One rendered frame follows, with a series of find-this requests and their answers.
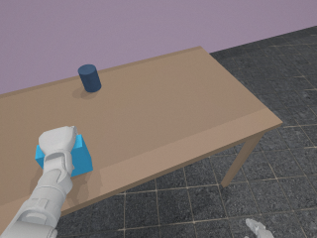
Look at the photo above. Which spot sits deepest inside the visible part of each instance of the left robot forearm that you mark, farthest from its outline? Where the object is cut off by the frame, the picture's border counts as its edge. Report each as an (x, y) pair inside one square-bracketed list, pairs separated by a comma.
[(45, 203)]

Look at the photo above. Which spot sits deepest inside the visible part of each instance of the left robot hand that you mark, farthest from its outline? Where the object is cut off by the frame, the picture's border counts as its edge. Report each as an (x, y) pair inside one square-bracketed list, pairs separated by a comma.
[(62, 138)]

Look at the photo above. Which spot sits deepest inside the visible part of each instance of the left robot upper arm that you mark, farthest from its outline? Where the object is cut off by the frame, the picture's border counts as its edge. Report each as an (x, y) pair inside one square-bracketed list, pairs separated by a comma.
[(23, 229)]

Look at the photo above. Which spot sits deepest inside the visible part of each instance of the table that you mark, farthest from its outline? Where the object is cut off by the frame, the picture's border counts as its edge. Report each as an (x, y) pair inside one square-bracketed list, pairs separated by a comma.
[(149, 118)]

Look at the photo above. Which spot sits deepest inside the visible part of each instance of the right robot hand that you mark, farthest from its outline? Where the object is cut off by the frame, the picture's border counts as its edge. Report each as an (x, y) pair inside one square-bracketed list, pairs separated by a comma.
[(258, 229)]

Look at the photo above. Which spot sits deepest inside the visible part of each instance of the sponge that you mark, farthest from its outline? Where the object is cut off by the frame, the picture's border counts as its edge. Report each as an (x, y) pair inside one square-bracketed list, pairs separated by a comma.
[(81, 158)]

